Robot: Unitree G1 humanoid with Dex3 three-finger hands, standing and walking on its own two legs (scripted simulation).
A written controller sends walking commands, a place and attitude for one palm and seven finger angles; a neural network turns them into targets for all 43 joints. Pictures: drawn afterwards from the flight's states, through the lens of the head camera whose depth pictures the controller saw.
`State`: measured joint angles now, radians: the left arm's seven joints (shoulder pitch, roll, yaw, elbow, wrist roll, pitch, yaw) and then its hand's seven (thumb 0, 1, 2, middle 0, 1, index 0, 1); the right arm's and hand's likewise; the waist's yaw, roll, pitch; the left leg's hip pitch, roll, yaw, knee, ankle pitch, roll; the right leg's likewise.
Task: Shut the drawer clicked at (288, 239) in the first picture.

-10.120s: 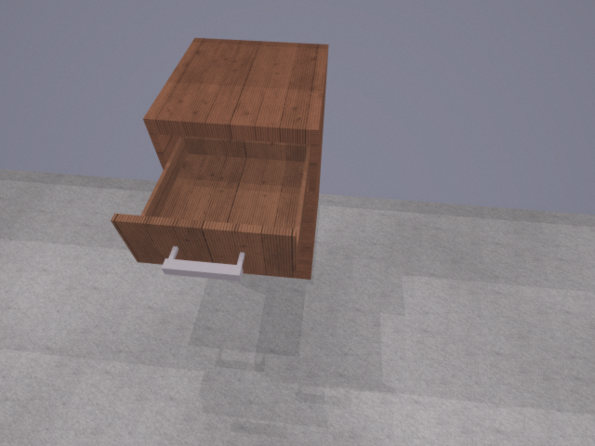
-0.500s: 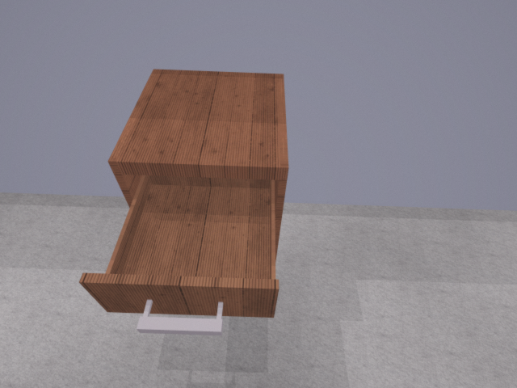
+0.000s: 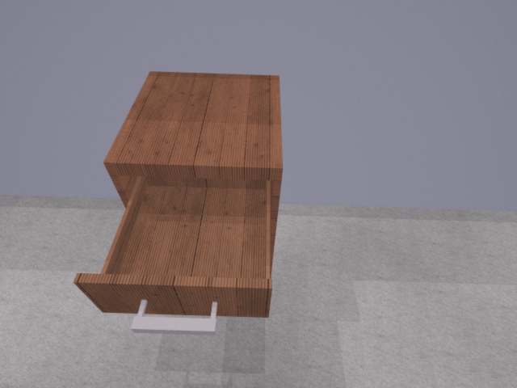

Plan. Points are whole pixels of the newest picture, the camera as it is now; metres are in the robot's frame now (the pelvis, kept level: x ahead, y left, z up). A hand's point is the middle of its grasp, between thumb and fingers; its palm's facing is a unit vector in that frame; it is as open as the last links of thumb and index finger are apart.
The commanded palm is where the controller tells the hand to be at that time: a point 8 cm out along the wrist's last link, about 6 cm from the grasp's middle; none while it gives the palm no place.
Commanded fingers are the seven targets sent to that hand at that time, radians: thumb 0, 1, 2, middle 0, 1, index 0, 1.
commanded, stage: look again from close up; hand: left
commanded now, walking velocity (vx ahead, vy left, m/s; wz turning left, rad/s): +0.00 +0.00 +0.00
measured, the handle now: (177, 315) +0.29 +0.19 -0.19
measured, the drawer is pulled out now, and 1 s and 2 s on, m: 0.29 0.29 0.29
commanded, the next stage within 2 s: raise the hand and make a fist in 0.12 s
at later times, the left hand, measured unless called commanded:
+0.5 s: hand (177, 347) +0.18 +0.13 -0.02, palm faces +0.09 -1.00 -0.03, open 6.6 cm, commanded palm +0.08 +0.20 -0.08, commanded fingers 0.00 0.90 0.90 -0.50 -0.62 -0.50 -0.62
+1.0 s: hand out of the picture +0.13 +0.11 -0.09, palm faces -0.14 -0.99 +0.03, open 4.1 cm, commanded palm +0.09 +0.20 -0.08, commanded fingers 0.00 0.90 0.90 -1.00 -1.17 -1.00 -1.17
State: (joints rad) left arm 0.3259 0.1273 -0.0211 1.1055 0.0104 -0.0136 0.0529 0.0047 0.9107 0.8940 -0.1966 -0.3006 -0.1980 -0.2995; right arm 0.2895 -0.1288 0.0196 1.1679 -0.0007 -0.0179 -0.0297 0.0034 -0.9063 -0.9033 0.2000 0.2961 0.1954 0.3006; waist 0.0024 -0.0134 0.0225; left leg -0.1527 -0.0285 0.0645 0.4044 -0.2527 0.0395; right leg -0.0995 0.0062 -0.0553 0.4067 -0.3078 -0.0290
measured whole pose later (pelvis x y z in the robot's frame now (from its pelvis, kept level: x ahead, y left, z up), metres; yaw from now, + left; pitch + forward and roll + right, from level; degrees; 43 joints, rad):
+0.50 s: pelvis -0.04 -0.02 -0.04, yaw +1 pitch +9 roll +1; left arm 0.37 0.13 0.02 0.17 -0.18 -0.35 -0.04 0.03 0.95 0.89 -0.31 -0.43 -0.31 -0.43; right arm 0.21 -0.28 -0.05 0.74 0.00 -0.28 -0.03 0.02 -0.91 -0.90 0.20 0.30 0.20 0.30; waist -0.04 0.02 -0.14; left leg -0.56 -0.01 0.05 0.76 -0.34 0.02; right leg -0.52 0.00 -0.08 0.81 -0.44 -0.06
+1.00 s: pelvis -0.09 -0.03 -0.12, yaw +2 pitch +16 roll -1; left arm 0.33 0.20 0.04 0.04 -0.26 -0.34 -0.33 0.02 0.90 0.90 -0.80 -0.96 -0.81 -0.96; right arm 0.18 -0.16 0.05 0.57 0.04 -0.19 -0.05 0.01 -0.90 -0.90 0.21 0.30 0.20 0.30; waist 0.00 0.04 -0.14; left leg -1.07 0.03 -0.03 1.28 -0.49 -0.01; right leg -0.98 0.02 -0.16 1.27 -0.58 -0.10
